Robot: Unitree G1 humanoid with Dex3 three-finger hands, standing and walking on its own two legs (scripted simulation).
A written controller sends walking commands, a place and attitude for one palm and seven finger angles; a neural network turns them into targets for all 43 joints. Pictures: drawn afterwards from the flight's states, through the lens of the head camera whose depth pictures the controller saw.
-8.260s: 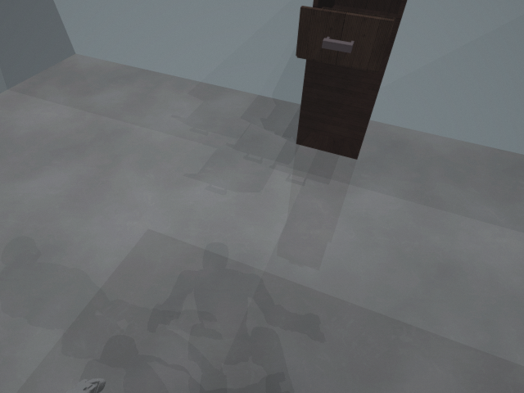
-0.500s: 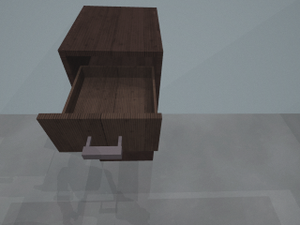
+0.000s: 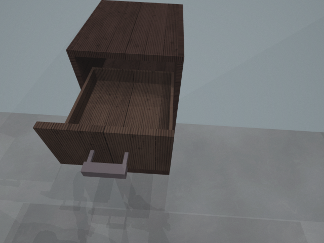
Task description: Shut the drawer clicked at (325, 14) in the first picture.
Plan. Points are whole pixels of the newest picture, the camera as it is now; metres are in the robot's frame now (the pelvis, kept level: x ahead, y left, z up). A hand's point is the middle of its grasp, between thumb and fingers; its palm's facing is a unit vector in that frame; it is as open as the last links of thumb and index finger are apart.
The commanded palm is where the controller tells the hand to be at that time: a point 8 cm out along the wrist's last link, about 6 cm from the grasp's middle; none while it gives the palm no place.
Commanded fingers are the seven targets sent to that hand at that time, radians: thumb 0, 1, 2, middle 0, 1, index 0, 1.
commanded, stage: come to a stop and stand still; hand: left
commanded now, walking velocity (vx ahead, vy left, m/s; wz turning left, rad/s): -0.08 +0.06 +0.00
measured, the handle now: (107, 162) +0.30 +0.17 +0.01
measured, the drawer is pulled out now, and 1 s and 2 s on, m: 0.30 0.30 0.30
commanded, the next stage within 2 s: look again from close up in 1.10 s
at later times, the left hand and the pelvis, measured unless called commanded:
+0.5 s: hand out of the picture +0.00 +0.16 -0.16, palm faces +0.00 -0.97 -0.23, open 7.4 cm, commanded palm none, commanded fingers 0.00 0.90 0.90 -0.20 -0.30 -0.20 -0.30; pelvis -0.02 -0.01 +0.01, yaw -1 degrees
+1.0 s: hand out of the picture -0.05 +0.20 -0.17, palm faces +0.02 -0.98 -0.19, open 7.4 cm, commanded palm none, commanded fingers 0.00 0.90 0.90 -0.20 -0.30 -0.20 -0.30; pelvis -0.04 +0.03 +0.01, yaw +0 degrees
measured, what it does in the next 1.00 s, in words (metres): shifts its weight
